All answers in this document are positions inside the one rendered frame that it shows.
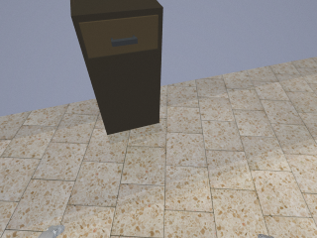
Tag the left robot hand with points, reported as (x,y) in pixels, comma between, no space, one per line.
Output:
(52,231)

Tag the drawer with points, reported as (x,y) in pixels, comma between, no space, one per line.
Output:
(97,35)

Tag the cabinet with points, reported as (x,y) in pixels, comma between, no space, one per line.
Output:
(127,85)

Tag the handle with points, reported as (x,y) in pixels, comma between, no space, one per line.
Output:
(124,41)

